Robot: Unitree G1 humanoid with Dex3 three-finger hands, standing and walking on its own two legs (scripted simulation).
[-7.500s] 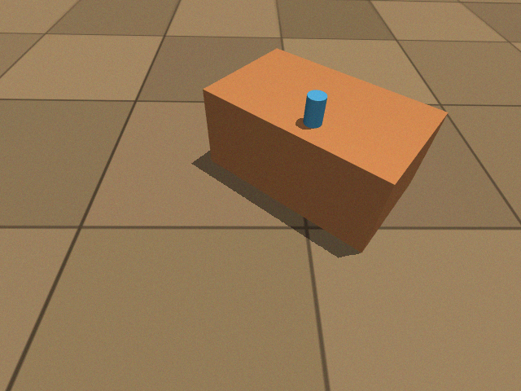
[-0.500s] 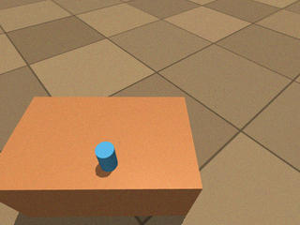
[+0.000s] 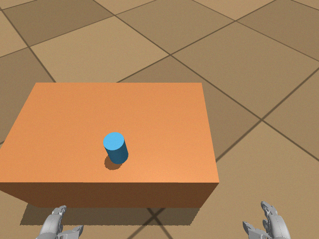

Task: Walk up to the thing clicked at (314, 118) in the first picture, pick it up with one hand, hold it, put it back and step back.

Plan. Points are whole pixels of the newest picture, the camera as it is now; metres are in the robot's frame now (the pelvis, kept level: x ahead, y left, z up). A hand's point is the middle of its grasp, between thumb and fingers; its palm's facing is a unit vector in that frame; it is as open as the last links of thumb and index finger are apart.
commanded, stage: go down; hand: left
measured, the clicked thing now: (116, 148) +0.48 +0.18 -0.26
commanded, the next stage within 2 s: none
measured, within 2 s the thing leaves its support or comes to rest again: neither
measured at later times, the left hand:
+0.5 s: hand (66, 227) +0.18 +0.26 -0.13, palm faces +0.04 -0.94 -0.34, open 17.1 cm
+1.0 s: hand (60, 227) +0.18 +0.27 -0.11, palm faces +0.06 -0.95 -0.32, open 17.4 cm
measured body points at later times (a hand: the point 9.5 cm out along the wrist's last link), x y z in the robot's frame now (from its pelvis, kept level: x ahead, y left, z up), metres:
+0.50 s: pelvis +0.02 +0.01 -0.01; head +0.07 +0.01 +0.43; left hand +0.18 +0.31 -0.10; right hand +0.18 -0.27 -0.11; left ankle +0.01 +0.12 -0.74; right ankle +0.01 -0.11 -0.74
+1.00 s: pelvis +0.03 +0.01 -0.02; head +0.07 +0.01 +0.43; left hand +0.17 +0.32 -0.09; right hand +0.19 -0.26 -0.10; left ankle +0.01 +0.12 -0.74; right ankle +0.01 -0.11 -0.74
